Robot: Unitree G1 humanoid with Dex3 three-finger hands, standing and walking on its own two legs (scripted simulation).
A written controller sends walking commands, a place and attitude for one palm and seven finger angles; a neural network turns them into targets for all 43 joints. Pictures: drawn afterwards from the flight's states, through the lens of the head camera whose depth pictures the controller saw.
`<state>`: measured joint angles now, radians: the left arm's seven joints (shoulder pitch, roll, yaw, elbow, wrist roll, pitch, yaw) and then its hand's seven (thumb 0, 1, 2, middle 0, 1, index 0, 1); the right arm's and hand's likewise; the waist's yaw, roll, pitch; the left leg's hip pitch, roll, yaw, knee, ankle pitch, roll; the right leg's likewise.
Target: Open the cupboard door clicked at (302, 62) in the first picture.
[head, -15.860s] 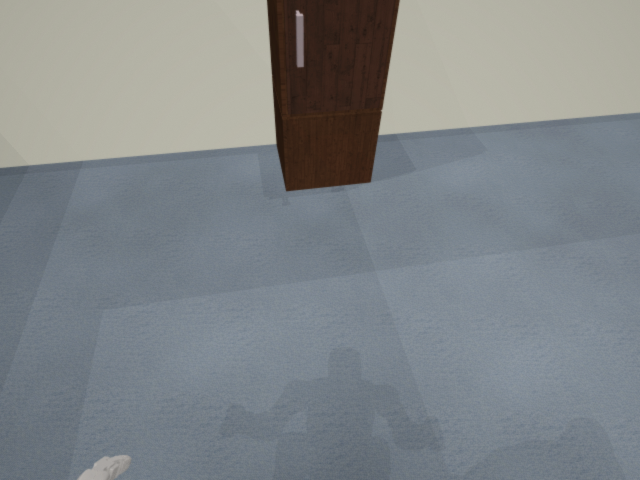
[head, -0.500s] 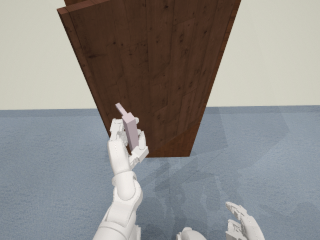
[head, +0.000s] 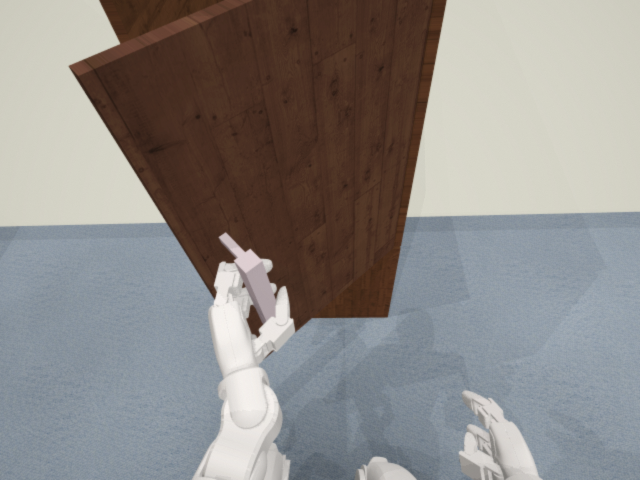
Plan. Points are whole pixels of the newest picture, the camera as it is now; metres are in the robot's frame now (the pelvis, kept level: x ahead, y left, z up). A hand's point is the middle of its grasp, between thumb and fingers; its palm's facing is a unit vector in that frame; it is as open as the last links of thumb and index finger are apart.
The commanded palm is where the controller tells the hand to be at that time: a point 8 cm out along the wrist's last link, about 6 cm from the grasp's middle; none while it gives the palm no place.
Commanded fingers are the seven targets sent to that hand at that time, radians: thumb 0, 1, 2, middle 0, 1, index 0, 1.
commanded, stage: open thumb and fingers to let go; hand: left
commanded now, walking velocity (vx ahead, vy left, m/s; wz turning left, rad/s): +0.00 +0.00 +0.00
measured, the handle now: (252, 285) +0.35 +0.10 +0.04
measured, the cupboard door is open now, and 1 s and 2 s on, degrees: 43 46 47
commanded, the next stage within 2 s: slide the hand sideways off the handle in 0.66 s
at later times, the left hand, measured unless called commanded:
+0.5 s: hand (271, 321) +0.31 +0.07 +0.03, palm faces +0.31 -0.95 -0.05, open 14.1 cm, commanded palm +0.26 +0.10 +0.03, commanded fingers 0.00 -0.50 0.30 -0.20 -0.60 -0.20 -0.60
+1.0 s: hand (276, 355) +0.26 +0.06 +0.03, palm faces -0.19 -0.98 +0.03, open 16.4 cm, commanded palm +0.25 +0.09 +0.03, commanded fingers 0.00 -0.50 0.30 -0.15 -0.30 -0.15 -0.30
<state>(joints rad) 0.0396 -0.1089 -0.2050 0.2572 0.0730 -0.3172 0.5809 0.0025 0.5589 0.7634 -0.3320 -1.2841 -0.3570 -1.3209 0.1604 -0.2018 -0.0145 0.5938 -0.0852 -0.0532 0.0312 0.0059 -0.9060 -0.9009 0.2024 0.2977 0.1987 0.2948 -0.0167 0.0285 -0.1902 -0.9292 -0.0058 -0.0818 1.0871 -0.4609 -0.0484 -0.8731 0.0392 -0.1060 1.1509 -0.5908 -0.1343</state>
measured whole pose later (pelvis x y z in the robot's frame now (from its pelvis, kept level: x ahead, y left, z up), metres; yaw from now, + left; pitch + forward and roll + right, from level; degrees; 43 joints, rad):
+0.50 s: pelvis -0.01 +0.02 +0.00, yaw -1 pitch +18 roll +2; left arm 0.03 -0.11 -0.22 0.25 0.09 -0.32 0.61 0.00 -0.44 0.32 -0.27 -1.02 -0.28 -1.02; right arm 0.18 -0.19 -0.02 0.60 -0.09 -0.08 0.01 0.01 -0.91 -0.90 0.20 0.30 0.20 0.29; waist -0.02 0.04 -0.19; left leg -0.97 -0.02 -0.09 1.11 -0.47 -0.06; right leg -0.92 0.04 -0.09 1.17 -0.58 -0.11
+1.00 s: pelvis -0.02 +0.07 -0.01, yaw -3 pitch +16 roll -1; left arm 0.02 -0.03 -0.37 0.26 0.03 -0.41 0.26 -0.01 -0.50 0.30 -0.16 -0.34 -0.12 -0.36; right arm 0.21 -0.20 -0.01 0.52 -0.04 -0.06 0.05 0.01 -0.90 -0.90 0.20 0.30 0.20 0.30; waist -0.02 0.06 -0.16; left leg -1.00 -0.03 -0.05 1.20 -0.49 0.00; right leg -0.92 0.02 -0.06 1.21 -0.57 -0.04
